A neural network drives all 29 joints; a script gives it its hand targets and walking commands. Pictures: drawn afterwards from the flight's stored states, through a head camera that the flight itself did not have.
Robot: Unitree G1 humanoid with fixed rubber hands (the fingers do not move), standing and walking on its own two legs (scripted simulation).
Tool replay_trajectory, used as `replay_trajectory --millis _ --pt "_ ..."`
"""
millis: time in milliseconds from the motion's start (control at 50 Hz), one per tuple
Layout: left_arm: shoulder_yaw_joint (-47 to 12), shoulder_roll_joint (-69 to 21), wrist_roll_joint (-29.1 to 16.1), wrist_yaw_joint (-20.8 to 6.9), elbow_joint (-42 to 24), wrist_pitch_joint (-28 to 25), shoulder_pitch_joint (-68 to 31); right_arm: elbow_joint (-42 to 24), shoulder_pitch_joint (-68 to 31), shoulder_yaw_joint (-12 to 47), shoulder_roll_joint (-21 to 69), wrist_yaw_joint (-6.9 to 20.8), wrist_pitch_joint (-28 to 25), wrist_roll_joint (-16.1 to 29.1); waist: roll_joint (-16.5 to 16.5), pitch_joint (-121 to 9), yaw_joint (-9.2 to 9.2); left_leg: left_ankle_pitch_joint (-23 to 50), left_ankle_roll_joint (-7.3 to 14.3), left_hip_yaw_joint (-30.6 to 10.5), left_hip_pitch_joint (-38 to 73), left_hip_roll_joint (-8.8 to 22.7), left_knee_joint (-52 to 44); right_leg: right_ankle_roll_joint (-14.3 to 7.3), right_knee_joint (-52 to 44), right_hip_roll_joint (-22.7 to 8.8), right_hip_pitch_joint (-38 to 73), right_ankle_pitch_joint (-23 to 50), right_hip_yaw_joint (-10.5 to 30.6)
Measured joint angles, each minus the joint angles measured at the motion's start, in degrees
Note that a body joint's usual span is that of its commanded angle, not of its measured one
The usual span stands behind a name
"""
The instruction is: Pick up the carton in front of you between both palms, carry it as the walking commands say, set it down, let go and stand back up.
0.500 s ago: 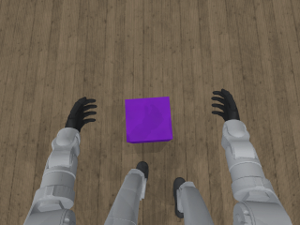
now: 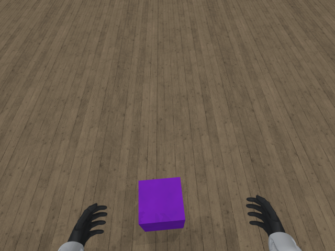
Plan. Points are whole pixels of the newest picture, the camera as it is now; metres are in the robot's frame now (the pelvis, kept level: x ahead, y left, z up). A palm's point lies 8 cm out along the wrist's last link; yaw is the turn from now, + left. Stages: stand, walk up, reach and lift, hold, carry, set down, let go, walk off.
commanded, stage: let go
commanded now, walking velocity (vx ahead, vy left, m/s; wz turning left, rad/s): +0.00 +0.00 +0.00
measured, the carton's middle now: (161, 205) +0.37 +0.09 -0.65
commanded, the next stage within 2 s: stand in 0.52 s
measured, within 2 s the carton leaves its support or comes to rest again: neither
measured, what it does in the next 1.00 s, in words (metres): stands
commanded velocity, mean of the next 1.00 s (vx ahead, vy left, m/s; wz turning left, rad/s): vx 0.00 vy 0.00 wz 0.00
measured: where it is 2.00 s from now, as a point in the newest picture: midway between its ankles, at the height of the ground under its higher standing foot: outside the picture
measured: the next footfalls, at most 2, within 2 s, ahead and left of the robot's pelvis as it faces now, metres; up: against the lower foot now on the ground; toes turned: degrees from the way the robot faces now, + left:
none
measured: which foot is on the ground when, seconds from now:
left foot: down 0.00-1.00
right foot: down 0.00-1.00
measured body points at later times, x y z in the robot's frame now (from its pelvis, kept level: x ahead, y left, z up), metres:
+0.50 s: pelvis +0.00 -0.01 +0.00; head +0.01 -0.01 +0.45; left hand +0.17 +0.24 -0.07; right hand +0.17 -0.24 -0.08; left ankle +0.02 +0.11 -0.74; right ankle -0.05 -0.11 -0.74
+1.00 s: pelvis +0.02 +0.02 +0.00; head +0.02 +0.04 +0.45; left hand +0.16 +0.30 -0.11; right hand +0.14 -0.28 -0.09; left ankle +0.02 +0.11 -0.74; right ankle -0.05 -0.11 -0.74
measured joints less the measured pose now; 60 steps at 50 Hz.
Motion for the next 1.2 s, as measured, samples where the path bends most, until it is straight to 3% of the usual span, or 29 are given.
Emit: replay_trajectory --millis 200,320,520,620,740,1200 --pt "1.0 0.96 1.57 -0.28 0.6 4.08 -0.14 -3.63 6.07 2.38 -1.51 2.03 3.94 2.36 -2.63 2.61 -2.63 -0.18 -1.37 -0.47 10.75 0.88 -2.68 -1.63 -1.81 0.83 10.31 -0.47 -0.31" --pt "1.3 0.47 2.38 -0.31 0.63 5.71 -0.61 -4.55 6.11 2.71 -1.63 2.3 5.71 2.45 -2.68 3.92 -2.66 -0.73 -1.43 -0.22 13.06 1.01 -2.38 -1.75 -1.61 0.96 12.59 -0.85 -0.05" --pt "0.76 2.03 2.43 2.69 -1.38 10.62 -0.19 -2.26 5.78 3.2 -1.05 0.23 4.7 2.51 -1.96 2.5 -2.28 -2.49 -0.56 -0.65 11.46 0.02 1.07 -0.8 0.42 0.14 11.96 -2.26 -0.65" --pt "0.9 4.55 3.57 4.7 5.08 5.02 -0.81 5.82 4.01 3.18 -3.25 -1.4 2.52 -0.69 -2.53 -0.3 -1.79 -3.77 -0.18 -0.21 7.87 0.38 3.8 -0.32 1.48 0.52 9.0 -2.55 -0.24" --pt "1.53 7.08 3.78 4.8 11.09 1.55 -0.29 11.46 3.18 1.53 -6.69 -1.88 0.61 -0.82 -3.57 -1.15 -2.23 -4.53 0.52 0.54 6.79 0.42 4.54 0.24 1.16 0.47 8.18 -2.5 0.52" --pt "-0.49 8.82 3.34 5.62 21.79 -0.89 -1.65 21.39 1.02 2.44 -7.99 -2.3 -0.63 -0.05 -3.04 -0.9 -2.82 -3.24 1.63 2.05 10.03 -0.28 0.77 1.28 -2.78 -0.62 11.1 -0.77 2.03"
